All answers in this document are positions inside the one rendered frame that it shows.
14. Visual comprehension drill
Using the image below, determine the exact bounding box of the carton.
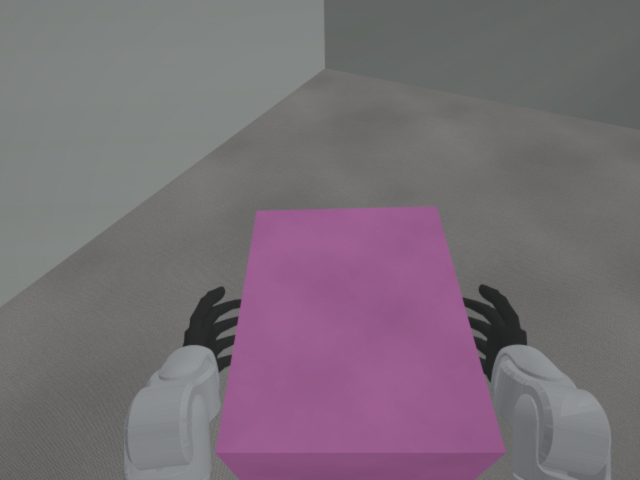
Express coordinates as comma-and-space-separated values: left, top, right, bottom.
215, 206, 506, 480

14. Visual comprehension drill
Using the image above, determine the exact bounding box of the robot right forearm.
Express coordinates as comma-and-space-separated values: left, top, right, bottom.
491, 345, 611, 480

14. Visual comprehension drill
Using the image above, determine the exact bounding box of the robot right hand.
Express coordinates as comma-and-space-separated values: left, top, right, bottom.
462, 284, 527, 383

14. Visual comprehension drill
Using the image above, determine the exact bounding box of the robot left forearm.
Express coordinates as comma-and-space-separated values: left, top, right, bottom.
123, 345, 221, 480

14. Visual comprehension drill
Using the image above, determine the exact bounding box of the robot left hand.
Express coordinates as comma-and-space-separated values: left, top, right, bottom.
183, 286, 241, 373

